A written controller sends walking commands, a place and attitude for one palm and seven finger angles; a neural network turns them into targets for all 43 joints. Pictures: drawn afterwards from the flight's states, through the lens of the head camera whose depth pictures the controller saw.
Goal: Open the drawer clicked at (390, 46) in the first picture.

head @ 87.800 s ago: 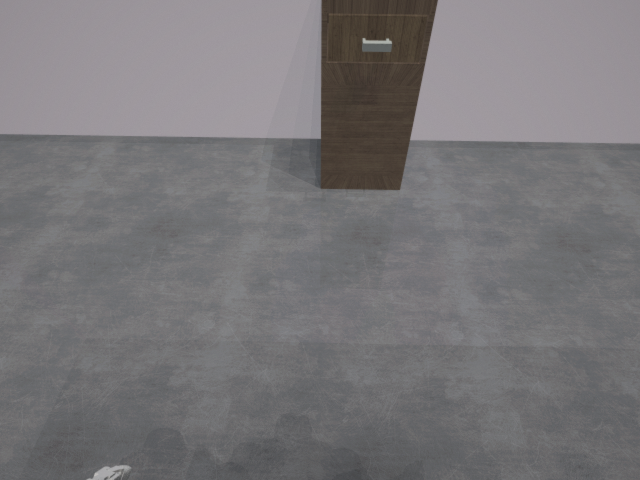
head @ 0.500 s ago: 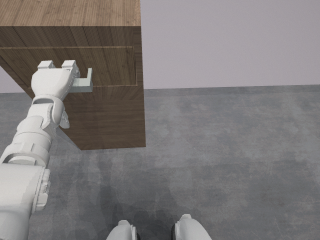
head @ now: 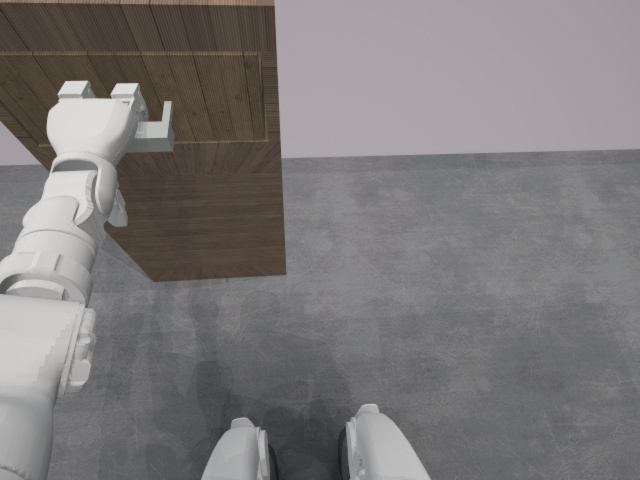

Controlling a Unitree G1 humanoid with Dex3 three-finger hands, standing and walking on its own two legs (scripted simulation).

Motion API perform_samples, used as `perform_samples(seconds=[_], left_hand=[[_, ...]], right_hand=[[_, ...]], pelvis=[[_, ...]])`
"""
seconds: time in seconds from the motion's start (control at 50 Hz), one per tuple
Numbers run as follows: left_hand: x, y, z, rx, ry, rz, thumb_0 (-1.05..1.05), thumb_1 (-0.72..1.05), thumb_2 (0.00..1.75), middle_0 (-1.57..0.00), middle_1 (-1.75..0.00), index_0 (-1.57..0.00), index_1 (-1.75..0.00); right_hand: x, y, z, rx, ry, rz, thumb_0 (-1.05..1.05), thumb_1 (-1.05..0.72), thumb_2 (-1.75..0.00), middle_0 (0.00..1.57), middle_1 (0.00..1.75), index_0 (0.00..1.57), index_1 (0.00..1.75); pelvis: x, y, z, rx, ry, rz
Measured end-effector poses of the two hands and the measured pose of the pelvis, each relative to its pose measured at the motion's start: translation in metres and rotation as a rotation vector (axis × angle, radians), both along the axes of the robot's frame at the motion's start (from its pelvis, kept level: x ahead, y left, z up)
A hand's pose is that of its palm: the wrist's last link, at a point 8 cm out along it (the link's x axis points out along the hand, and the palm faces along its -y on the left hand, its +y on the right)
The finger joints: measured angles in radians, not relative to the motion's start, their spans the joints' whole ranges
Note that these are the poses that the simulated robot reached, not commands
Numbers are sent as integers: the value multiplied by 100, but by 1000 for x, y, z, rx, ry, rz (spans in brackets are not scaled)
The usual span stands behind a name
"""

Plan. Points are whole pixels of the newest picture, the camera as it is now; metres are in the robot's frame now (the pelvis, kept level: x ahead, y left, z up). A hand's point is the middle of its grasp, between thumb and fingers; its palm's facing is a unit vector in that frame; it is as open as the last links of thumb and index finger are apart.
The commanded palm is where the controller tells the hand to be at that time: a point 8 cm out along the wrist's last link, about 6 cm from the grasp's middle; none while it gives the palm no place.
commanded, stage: lower the fingers behind the handle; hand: left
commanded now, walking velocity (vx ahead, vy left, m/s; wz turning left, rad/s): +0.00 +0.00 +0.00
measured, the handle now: (134, 123) +0.59 +0.22 +0.02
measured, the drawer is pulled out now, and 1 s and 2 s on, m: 0.00 0.00 0.00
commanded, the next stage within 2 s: lift the fingers back up to retry in 0.24 s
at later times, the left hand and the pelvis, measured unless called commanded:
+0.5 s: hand (111, 154) +0.52 +0.23 +0.03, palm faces -0.07 +0.00 -1.00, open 13.9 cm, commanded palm +0.52 +0.22 +0.08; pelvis -0.01 +0.00 +0.00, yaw +0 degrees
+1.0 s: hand (93, 123) +0.53 +0.23 +0.08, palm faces -0.07 -0.05 -1.00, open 13.9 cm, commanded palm +0.51 +0.23 +0.13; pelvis +0.05 +0.01 +0.05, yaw -1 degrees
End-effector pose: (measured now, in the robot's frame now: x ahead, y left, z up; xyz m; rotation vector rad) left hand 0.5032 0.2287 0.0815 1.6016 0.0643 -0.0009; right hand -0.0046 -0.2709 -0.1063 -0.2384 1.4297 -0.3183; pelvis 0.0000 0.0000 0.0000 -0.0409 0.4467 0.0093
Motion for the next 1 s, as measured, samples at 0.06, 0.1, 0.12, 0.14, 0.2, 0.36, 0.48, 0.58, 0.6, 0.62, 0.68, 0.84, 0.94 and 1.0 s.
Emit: perform_samples(seconds=[0.06,0.1,0.12,0.14,0.2,0.36,0.48,0.58,0.6,0.62,0.68,0.84,0.94,1.0], left_hand=[[2,0,1,-2,3,7,0,-49,30,-25,-133,-32,-120],[4,0,2,-5,9,11,0,-49,30,-25,-134,-32,-120],[4,0,2,-6,12,13,0,-49,30,-26,-135,-32,-120],[5,0,2,-8,16,14,0,-49,30,-26,-135,-32,-120],[5,0,3,-10,25,14,0,-49,30,-25,-134,-32,-120],[5,1,4,-17,23,4,0,-49,30,-26,-135,-32,-120],[4,2,4,-26,26,1,0,-49,30,-26,-132,-32,-120],[3,3,7,-40,48,2,0,-49,30,-26,-127,-32,-120],[3,3,7,-47,52,2,0,-49,30,-26,-126,-32,-120],[2,3,8,-53,55,0,0,-49,30,-27,-125,-32,-120],[2,3,12,-63,56,-14,0,-49,30,-28,-123,-32,-120],[9,5,33,-78,9,-11,0,-49,30,-31,-120,-32,-120],[12,8,45,-78,15,9,0,-49,30,-31,-120,-32,-120],[12,7,51,-76,28,2,0,-49,30,-31,-120,-32,-120]], right_hand=[[-1,-1,-2,-5,-8,3,1,-90,-90,20,30,21,30],[-3,-1,-2,-9,-14,3,1,-90,-90,20,30,21,30],[-4,-1,-2,-10,-17,2,1,-90,-90,20,30,21,30],[-5,-1,-2,-11,-18,0,1,-90,-90,20,30,21,30],[-9,-1,-2,-14,-19,-5,1,-90,-90,20,30,21,30],[-20,-1,-4,-18,-2,-11,1,-90,-90,20,30,21,30],[-23,1,-3,-12,11,-18,1,-90,-90,20,30,21,30],[-21,5,6,-6,14,-26,1,-90,-90,20,30,21,30],[-20,5,8,-6,15,-27,1,-90,-90,20,30,21,30],[-19,6,11,-6,16,-29,1,-90,-90,20,30,21,30],[-16,6,19,-6,20,-32,1,-90,-90,20,30,21,30],[2,5,35,-4,30,-34,1,-90,-90,20,30,21,30],[21,5,41,7,14,-38,1,-90,-90,20,30,21,30],[36,5,43,15,-6,-36,1,-90,-90,20,30,21,30]], pelvis=[[-4,-1,-2,0,4,2],[-6,-1,-3,0,6,1],[-7,-1,-4,0,7,1],[-8,-1,-4,0,7,0],[-10,-1,-5,0,7,-3],[-13,-2,-8,0,14,-4],[-12,-1,-5,-2,10,-5],[-7,0,5,-4,-3,-5],[-5,0,7,-4,-7,-6],[-3,0,9,-4,-11,-7],[4,1,17,-6,-22,-6],[25,4,33,-6,-53,-6],[38,6,42,-4,-78,-10],[45,6,47,-2,-92,-11]])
